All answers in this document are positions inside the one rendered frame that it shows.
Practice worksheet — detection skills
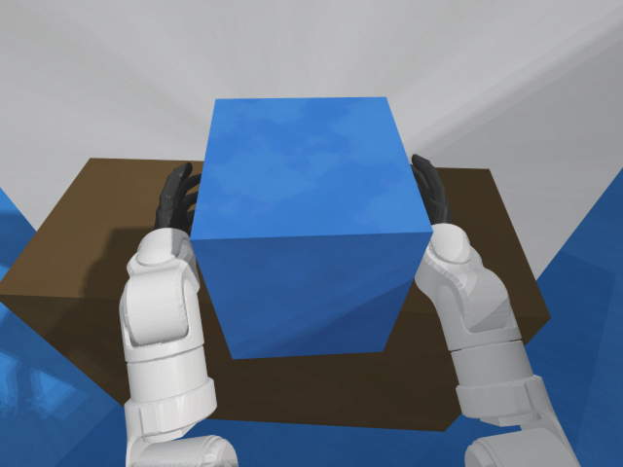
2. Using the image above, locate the right robot upper arm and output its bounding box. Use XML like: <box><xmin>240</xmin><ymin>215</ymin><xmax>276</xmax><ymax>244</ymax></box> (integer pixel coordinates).
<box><xmin>464</xmin><ymin>427</ymin><xmax>578</xmax><ymax>467</ymax></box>

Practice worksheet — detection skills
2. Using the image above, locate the robot right hand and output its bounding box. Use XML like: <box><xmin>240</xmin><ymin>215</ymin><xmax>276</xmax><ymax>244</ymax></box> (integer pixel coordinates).
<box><xmin>410</xmin><ymin>154</ymin><xmax>453</xmax><ymax>226</ymax></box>

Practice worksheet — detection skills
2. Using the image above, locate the right robot forearm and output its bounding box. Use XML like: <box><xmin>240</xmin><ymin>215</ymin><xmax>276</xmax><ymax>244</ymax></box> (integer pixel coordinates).
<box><xmin>415</xmin><ymin>224</ymin><xmax>581</xmax><ymax>467</ymax></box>

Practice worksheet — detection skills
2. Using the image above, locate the left robot upper arm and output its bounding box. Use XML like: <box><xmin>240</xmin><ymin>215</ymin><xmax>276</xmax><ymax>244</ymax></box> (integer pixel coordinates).
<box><xmin>133</xmin><ymin>435</ymin><xmax>238</xmax><ymax>467</ymax></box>

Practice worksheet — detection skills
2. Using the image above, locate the robot left hand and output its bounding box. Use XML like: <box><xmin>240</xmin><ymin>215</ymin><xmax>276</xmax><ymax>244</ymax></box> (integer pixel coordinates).
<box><xmin>154</xmin><ymin>162</ymin><xmax>202</xmax><ymax>237</ymax></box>

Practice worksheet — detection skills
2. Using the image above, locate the left robot forearm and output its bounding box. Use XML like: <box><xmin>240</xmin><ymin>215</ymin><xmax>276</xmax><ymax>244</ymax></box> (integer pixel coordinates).
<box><xmin>119</xmin><ymin>228</ymin><xmax>217</xmax><ymax>467</ymax></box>

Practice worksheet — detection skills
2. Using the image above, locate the pedestal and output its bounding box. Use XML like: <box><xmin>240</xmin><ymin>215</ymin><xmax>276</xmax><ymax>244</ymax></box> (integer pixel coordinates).
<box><xmin>0</xmin><ymin>158</ymin><xmax>551</xmax><ymax>432</ymax></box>

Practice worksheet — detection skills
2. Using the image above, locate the carton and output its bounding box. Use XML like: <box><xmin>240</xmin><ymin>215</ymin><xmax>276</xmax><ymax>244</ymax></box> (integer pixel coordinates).
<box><xmin>190</xmin><ymin>97</ymin><xmax>433</xmax><ymax>359</ymax></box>

